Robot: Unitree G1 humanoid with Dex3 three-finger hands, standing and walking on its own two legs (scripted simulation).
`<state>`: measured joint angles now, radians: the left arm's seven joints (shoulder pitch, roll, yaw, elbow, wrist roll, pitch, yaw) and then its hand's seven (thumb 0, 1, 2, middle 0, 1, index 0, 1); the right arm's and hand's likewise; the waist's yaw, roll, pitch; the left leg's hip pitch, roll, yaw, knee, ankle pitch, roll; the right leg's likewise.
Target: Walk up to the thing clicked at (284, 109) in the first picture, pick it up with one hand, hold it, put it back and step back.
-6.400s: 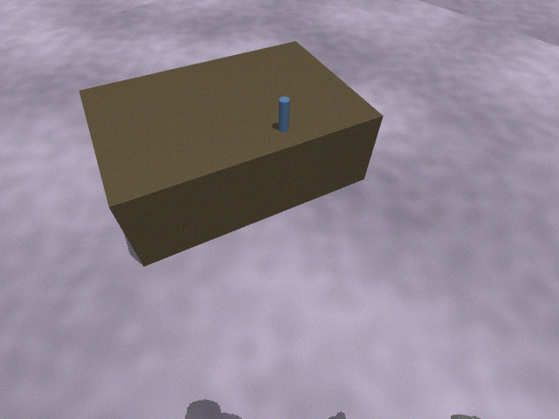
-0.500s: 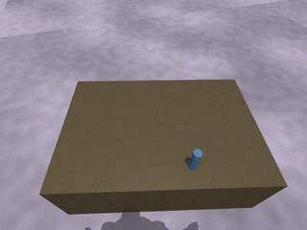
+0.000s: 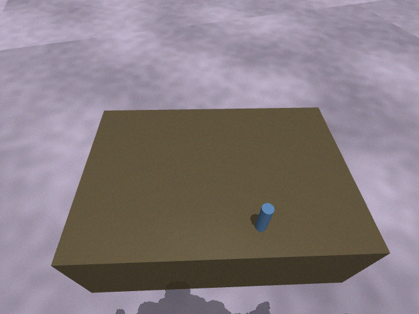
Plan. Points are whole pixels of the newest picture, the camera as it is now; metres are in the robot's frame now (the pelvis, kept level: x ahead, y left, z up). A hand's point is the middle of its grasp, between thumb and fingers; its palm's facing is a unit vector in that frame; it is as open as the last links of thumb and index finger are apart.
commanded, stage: stand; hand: right
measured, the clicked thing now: (264, 218) +0.44 -0.19 -0.32
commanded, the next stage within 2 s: go down in 0.10 s
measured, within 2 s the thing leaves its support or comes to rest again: neither
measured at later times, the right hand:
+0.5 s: hand out of the picture +0.14 -0.26 -0.15, palm faces +0.03 +0.94 -0.34, open 12.4 cm
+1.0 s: hand out of the picture +0.13 -0.27 -0.15, palm faces +0.04 +0.95 -0.32, open 17.6 cm
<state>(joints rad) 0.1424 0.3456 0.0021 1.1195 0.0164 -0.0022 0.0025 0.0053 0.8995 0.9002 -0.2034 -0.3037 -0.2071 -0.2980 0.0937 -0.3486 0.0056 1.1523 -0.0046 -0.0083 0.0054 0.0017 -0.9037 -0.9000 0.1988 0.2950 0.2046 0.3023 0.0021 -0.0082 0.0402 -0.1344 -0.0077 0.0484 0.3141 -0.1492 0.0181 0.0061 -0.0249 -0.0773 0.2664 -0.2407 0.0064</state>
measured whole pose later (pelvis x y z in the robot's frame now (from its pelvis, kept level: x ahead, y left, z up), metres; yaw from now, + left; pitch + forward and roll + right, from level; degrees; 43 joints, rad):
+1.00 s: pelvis -0.01 -0.03 -0.03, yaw -3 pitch +7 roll +3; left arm 0.24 0.24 -0.01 0.66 -0.02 -0.15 0.10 0.01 0.90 0.89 -0.20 -0.29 -0.20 -0.29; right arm 0.24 -0.32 -0.08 0.43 -0.04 0.36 0.02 -0.01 0.56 -0.04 0.04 0.05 0.05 0.06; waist 0.02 -0.03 -0.07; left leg -0.48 0.03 0.10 0.65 -0.30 -0.01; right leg -0.42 -0.02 -0.01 0.75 -0.45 -0.03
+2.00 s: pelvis -0.05 -0.02 -0.06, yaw -3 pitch +13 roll +2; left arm 0.37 0.29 -0.02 0.70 -0.01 -0.18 0.10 0.01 0.89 0.90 -0.19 -0.29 -0.19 -0.29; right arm -0.41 -0.61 -0.40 0.99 0.04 -0.03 0.39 -0.01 0.59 -0.04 0.04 0.05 0.05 0.06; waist 0.07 0.01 -0.05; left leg -0.75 0.03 0.10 0.85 -0.31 0.00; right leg -0.70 -0.02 -0.01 0.94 -0.47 -0.03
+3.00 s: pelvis -0.03 -0.02 -0.07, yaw -2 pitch +18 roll +3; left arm 0.36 0.31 -0.04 0.70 0.00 -0.14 0.05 0.01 0.89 0.91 -0.19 -0.30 -0.19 -0.29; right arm -0.58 -0.74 -0.53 1.19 0.07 -0.21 0.55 -0.02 0.57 -0.06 0.05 0.05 0.05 0.05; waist 0.10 0.01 -0.10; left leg -0.84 0.02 0.10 0.86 -0.34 0.00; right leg -0.79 -0.03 0.00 0.98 -0.51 -0.03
